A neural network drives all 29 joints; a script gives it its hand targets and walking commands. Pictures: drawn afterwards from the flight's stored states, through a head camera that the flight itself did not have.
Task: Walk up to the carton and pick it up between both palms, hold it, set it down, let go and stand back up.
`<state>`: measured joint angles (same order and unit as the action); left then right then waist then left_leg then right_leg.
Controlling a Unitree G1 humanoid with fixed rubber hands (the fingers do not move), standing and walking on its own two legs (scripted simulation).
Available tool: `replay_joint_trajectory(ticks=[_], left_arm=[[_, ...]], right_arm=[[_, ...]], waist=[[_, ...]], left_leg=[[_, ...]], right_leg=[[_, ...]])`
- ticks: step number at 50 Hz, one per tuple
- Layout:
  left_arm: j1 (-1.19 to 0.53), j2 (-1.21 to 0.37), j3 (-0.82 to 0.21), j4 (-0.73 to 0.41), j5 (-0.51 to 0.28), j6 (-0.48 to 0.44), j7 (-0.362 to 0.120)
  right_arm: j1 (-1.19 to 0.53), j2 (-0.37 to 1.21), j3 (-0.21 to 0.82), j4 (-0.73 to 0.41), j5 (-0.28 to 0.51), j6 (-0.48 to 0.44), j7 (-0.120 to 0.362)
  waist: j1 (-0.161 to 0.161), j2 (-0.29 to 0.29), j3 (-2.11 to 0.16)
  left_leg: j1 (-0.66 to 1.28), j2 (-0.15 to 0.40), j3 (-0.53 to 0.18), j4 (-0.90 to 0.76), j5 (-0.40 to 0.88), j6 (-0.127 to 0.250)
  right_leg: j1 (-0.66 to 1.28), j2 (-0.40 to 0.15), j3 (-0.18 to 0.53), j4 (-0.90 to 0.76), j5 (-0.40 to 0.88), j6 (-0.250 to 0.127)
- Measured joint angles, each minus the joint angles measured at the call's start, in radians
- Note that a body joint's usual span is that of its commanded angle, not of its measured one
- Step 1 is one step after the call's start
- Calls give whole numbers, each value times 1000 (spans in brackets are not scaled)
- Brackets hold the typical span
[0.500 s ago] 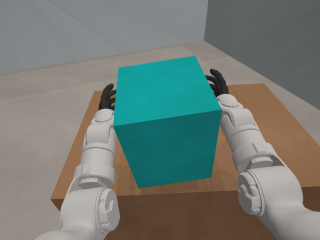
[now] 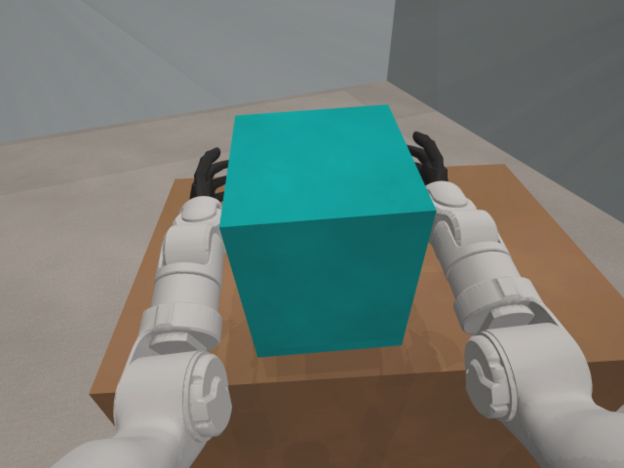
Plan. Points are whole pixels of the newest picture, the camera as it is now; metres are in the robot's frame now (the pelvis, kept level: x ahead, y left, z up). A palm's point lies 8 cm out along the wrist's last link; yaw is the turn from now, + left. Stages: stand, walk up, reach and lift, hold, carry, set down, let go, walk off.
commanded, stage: hold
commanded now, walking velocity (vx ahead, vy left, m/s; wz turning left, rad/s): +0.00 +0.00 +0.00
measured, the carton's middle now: (321, 234) +0.38 +0.01 +0.15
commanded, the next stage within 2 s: none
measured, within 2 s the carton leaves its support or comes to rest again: neither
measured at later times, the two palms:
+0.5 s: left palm (204, 190) +0.39 +0.16 +0.22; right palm (437, 179) +0.40 -0.13 +0.22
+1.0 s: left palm (206, 185) +0.39 +0.15 +0.22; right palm (443, 174) +0.39 -0.14 +0.23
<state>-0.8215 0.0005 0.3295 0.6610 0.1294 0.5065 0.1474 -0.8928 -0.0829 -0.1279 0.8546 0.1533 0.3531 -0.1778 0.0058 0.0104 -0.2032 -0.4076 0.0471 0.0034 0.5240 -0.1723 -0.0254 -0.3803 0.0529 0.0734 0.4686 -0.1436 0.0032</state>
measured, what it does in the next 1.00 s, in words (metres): stands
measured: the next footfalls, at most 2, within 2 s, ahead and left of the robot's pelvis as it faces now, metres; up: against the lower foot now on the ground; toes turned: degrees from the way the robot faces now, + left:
none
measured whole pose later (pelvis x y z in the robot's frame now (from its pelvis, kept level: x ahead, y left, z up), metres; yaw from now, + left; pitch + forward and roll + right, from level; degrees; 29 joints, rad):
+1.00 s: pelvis +0.00 +0.00 +0.00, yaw +0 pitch +3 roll -1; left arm -0.85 0.00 0.32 0.53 0.13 0.68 0.14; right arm -0.90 -0.10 -0.13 0.70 0.22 0.53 -0.22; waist -0.01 0.01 -0.23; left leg -0.41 0.05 0.00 0.52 -0.18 -0.02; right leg -0.38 0.05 0.07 0.47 -0.15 0.00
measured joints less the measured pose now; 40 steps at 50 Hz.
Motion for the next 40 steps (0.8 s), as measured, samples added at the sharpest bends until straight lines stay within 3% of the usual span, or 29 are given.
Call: replay_joint_trajectory(ticks=[40], left_arm=[[-27,4,-13,-138,0,171,-6]], right_arm=[[-3,-14,0,-153,63,168,-40]], waist=[[-19,0,-21]], left_leg=[[0,0,0,0,-1,1]], right_leg=[[0,0,0,0,-1,1]])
